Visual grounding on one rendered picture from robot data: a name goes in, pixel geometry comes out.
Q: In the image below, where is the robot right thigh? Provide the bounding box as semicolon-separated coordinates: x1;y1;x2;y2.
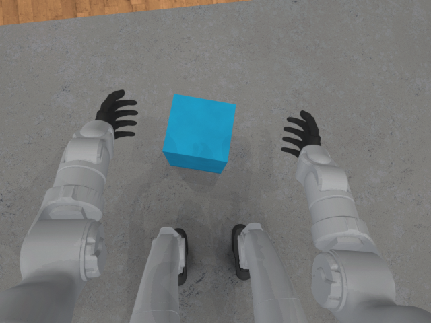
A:
238;229;308;323

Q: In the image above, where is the robot right hand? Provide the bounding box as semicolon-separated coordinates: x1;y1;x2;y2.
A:
281;110;321;158

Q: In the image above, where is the robot left hand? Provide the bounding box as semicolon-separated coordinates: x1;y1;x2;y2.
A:
95;89;138;139

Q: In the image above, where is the right robot upper arm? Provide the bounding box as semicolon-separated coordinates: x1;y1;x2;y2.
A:
311;249;431;323

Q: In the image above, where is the carton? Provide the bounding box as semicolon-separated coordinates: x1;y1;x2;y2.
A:
162;94;236;174

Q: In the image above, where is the left robot upper arm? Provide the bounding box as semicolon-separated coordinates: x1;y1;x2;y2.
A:
0;219;107;323

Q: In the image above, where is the left robot forearm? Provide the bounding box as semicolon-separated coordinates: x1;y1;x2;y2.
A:
20;120;114;278

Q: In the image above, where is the right robot forearm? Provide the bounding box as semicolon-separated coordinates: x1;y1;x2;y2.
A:
295;145;395;288

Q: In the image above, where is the right robot foot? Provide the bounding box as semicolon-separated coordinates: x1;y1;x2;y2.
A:
232;224;250;281

